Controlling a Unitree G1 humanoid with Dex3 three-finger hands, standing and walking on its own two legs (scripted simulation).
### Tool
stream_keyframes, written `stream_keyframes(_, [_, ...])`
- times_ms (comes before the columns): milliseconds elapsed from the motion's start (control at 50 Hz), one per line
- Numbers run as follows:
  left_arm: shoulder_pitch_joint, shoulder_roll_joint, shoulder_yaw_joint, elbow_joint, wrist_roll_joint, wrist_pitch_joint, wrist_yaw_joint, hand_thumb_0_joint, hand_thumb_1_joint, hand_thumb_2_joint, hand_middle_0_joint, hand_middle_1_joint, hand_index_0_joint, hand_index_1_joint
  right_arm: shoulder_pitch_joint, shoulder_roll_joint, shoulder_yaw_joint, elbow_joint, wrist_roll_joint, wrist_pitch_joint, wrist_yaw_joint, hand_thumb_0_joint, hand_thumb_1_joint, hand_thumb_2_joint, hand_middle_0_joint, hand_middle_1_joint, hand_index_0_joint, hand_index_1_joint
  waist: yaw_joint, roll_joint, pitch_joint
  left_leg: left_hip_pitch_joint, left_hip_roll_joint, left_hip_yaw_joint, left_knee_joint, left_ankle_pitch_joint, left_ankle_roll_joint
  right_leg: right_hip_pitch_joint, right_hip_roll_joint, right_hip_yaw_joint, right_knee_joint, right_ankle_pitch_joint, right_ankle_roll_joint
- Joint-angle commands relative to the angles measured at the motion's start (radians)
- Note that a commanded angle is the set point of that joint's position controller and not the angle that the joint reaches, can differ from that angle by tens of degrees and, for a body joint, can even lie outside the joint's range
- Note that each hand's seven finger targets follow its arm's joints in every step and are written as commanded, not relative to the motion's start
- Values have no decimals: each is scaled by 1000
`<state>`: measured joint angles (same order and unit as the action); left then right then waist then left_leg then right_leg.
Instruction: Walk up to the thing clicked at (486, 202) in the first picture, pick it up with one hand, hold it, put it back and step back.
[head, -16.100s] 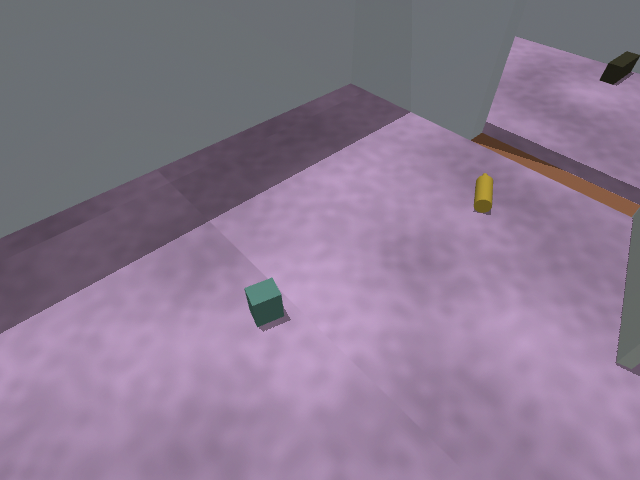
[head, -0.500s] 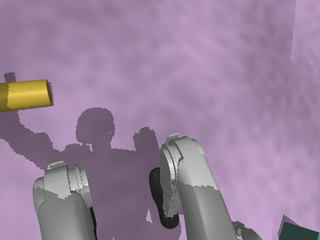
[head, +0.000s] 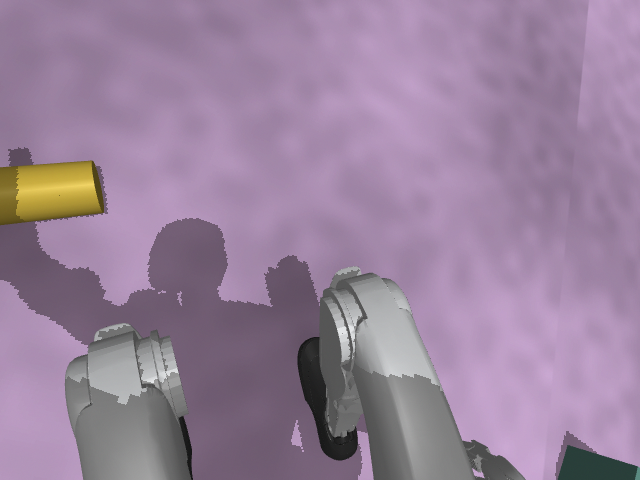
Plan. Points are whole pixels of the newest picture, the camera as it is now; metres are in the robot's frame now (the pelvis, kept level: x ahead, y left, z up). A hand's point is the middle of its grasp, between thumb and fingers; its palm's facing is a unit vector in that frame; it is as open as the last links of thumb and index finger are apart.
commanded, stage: rise first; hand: left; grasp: from above
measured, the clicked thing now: out of the picture +0.51 +0.32 -0.29
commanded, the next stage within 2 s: approach in 0.70 s
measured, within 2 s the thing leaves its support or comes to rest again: neither
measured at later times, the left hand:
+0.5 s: hand out of the picture +0.47 +0.33 -0.17, palm faces -0.45 -0.05 -0.89, open 14.3 cm
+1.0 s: hand out of the picture +0.48 +0.31 -0.16, palm faces -0.44 -0.04 -0.90, open 14.2 cm
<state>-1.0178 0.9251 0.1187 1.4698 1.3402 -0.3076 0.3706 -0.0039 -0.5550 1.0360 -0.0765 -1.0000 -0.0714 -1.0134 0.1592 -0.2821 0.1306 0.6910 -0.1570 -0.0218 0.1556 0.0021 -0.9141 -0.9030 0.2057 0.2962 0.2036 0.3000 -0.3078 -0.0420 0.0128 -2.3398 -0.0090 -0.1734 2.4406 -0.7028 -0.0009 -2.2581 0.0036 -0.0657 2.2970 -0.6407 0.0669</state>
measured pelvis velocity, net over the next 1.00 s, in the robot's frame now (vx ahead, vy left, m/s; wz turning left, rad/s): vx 0.00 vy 0.00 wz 0.01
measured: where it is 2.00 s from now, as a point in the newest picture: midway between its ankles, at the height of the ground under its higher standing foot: (257, 451)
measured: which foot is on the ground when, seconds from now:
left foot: down 0.00-1.00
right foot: down 0.00-1.00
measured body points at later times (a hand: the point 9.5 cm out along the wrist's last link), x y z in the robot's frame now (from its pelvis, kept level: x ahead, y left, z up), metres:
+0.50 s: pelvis +0.00 +0.00 +0.00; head +0.25 +0.09 +0.36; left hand +0.49 +0.33 -0.12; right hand +0.04 -0.27 -0.08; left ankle +0.07 +0.12 -0.29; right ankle +0.11 -0.14 -0.29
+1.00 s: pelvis +0.00 +0.00 +0.00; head +0.25 +0.10 +0.36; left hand +0.50 +0.31 -0.11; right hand +0.04 -0.27 -0.08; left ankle +0.07 +0.12 -0.29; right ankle +0.11 -0.14 -0.29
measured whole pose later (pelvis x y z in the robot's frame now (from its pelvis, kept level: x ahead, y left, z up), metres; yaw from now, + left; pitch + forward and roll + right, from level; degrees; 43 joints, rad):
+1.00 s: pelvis +0.00 +0.00 +0.00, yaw +1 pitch +34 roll -11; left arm -1.08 0.88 0.02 1.46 1.32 -0.29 0.33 0.00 -0.57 1.06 -0.08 -1.01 -0.07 -1.03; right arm 0.18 -0.28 0.13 0.69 -0.14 -0.02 0.15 0.00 -0.91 -0.90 0.21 0.30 0.20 0.30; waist -0.31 -0.04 -0.01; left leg -2.34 -0.01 -0.16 2.42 -0.69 0.00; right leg -2.26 0.00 -0.06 2.28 -0.63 0.06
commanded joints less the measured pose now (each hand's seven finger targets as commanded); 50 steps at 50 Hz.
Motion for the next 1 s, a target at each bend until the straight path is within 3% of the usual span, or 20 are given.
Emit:
stream_keyframes(0, [-304, 242, 21, -146, -26, 3, 35, 0, -568, 1037, -62, -1011, -54, -1018, 223, -286, -92, 12, 0, 0, -12, 0, -907, -902, 200, 300, 200, 300, -13, 447, -668, 585, 0, 94, -273, 229, 16, 295, 23, -113, -184, 216, -91])
stream_keyframes(280, [-292, 255, 27, -154, -34, -1, 17, 0, -587, 1057, -65, -1002, -51, -1017, 221, -284, -86, 1, 3, 4, -12, 0, -907, -902, 200, 300, 200, 300, 4, 399, -679, 538, -6, 107, -273, 190, 22, 332, 29, -109, -205, 190, -94])
stream_keyframes(320, [-295, 248, 28, -161, -31, 2, 19, 0, -582, 1056, -65, -998, -51, -1012, 231, -288, -88, 1, 2, 4, -11, 0, -905, -901, 200, 300, 200, 300, -6, 418, -678, 575, -4, 102, -279, 228, 17, 324, 25, -113, -194, 218, -91])
stream_keyframes(440, [-301, 230, 11, -152, -28, 7, 10, 0, -579, 1054, -70, -992, -55, -1007, 235, -281, -84, 3, 3, 2, -12, 0, -905, -901, 200, 300, 200, 300, -11, 401, -668, 554, -6, 108, -274, 208, 22, 326, 26, -108, -206, 206, -94])
stream_keyframes(560, [-330, 250, 13, -158, -34, 1, 3, 0, -584, 1060, -71, -992, -54, -1009, 231, -291, -85, -3, 6, 1, -16, 0, -905, -901, 200, 300, 200, 300, -15, 411, -661, 540, -7, 105, -278, 178, 22, 316, 23, -109, -211, 178, -94])
stream_keyframes(600, [-314, 254, 16, -164, -31, 2, 3, 0, -586, 1062, -69, -997, -53, -1014, 228, -286, -87, -2, 8, 1, -17, 0, -906, -901, 200, 300, 200, 300, 3, 419, -687, 563, -7, 103, -288, 189, 19, 319, 24, -109, -205, 186, -95])
stream_keyframes(640, [-316, 231, 5, -167, -36, 4, 0, 0, -582, 1057, -70, -995, -55, -1011, 230, -285, -89, -3, 9, 2, -16, 0, -905, -901, 200, 300, 200, 300, -4, 420, -691, 567, -6, 105, -284, 204, 18, 322, 24, -110, -205, 200, -95])
stream_keyframes(680, [-317, 209, -13, -139, -33, 7, -6, 0, -589, 1062, -68, -993, -50, -1011, 234, -281, -83, 1, 6, -1, -16, 0, -905, -901, 200, 300, 200, 300, -25, 407, -636, 543, -7, 108, -282, 188, 20, 310, 24, -110, -212, 189, -94])
stream_keyframes(720, [-318, 254, 11, -166, -31, 3, -4, 0, -588, 1067, -69, -988, -51, -1007, 232, -287, -88, -2, 10, 2, -17, 0, -903, -901, 200, 300, 200, 300, 0, 416, -681, 552, -7, 107, -285, 193, 20, 323, 25, -109, -209, 189, -96])
stream_keyframes(760, [-307, 239, 10, -173, -36, 5, -5, 0, -586, 1065, -70, -989, -52, -1007, 234, -285, -88, -4, 9, 1, -16, 0, -903, -901, 200, 300, 200, 300, 2, 418, -690, 570, -6, 108, -280, 213, 18, 329, 24, -108, -207, 203, -96])
stream_keyframes(780, [-318, 237, 8, -176, -35, 4, -3, 0, -611, 1139, -76, -954, -26, -1006, 233, -286, -87, -4, 8, 2, -14, 0, -909, -902, 200, 300, 200, 300, -7, 430, -685, 569, -8, 105, -286, 217, 16, 324, 22, -110, -202, 208, -97])
stream_keyframes(820, [-340, 215, -1, -208, -40, 4, 0, 0, -579, 1050, -66, -1024, -55, -1035, 233, -287, -95, -3, 11, 3, -16, 0, -904, -896, 200, 300, 200, 300, -12, 440, -694, 580, -5, 102, -288, 217, 15, 311, 21, -112, -201, 210, -96])
stream_keyframes(880, [-420, 166, -40, -222, -38, 5, -3, 0, -582, 1050, -67, -1030, -57, -1040, 246, -284, -96, 4, 14, 3, -18, 0, -905, -897, 200, 300, 200, 300, -41, 448, -702, 598, -2, 98, -296, 199, 15, 290, 24, -113, -206, 203, -98])
stream_keyframes(960, [-493, 74, -109, -159, -34, 21, 6, 0, -582, 1050, -66, -1038, -58, -1046, 261, -282, -84, 19, 9, -3, -22, 0, -906, -897, 200, 300, 200, 300, -90, 434, -637, 574, -1, 94, -294, 160, 16, 253, 27, -121, -214, 181, -99])
stream_keyframes(980, [-513, 85, -108, -156, -29, 26, 10, 0, -586, 1063, -69, -1037, -58, -1049, 268, -285, -80, 19, 7, -4, -22, 0, -906, -897, 200, 300, 200, 300, -97, 452, -643, 585, -2, 93, -294, 173, 15, 259, 26, -123, -213, 192, -96])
